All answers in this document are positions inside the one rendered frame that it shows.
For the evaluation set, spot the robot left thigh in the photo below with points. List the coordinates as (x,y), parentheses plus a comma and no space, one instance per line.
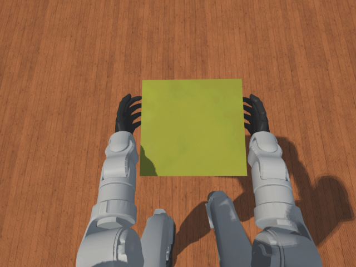
(156,237)

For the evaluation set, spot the carton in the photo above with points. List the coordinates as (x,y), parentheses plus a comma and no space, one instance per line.
(192,128)

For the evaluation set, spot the robot thigh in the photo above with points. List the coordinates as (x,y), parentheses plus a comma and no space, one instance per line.
(156,237)
(233,246)

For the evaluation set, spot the robot left forearm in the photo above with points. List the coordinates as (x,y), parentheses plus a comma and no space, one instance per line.
(115,206)

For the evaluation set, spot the robot left hand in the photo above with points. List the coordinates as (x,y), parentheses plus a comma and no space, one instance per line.
(124,119)

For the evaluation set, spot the right robot upper arm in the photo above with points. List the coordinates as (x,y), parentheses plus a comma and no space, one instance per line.
(273,248)

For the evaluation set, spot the robot right forearm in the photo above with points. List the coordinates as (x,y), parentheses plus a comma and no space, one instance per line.
(275,206)

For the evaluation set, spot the robot right thigh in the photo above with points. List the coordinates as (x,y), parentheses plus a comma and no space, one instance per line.
(233,246)

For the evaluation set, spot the left robot upper arm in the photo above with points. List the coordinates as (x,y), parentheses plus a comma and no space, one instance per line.
(119,247)

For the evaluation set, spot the robot right hand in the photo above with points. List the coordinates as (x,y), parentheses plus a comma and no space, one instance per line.
(258,119)

